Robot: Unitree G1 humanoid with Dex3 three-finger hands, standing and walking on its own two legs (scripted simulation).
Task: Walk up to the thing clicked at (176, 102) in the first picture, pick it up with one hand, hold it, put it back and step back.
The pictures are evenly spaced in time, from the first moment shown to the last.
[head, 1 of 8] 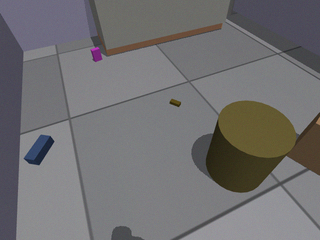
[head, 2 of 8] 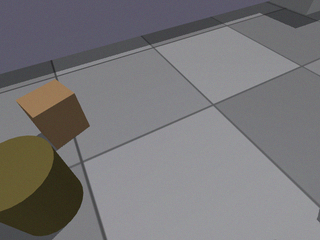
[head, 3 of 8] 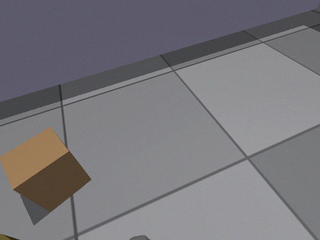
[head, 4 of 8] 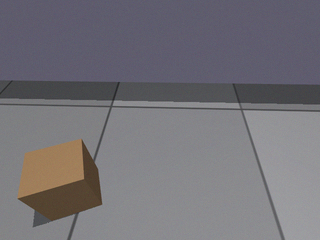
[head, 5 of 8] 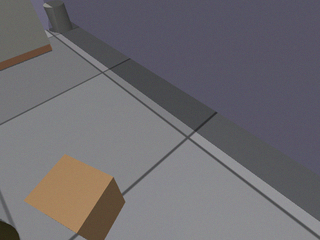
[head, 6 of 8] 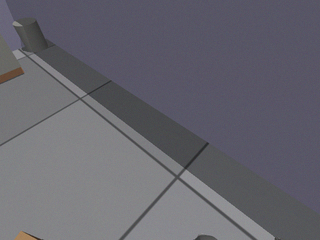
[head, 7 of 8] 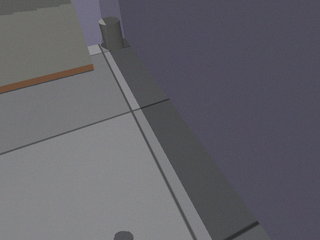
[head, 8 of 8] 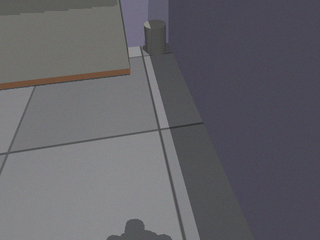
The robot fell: no
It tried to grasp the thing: no
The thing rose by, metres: 0.00
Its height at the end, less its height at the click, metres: +0.00
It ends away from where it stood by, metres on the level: 0.00
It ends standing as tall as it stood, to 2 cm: yes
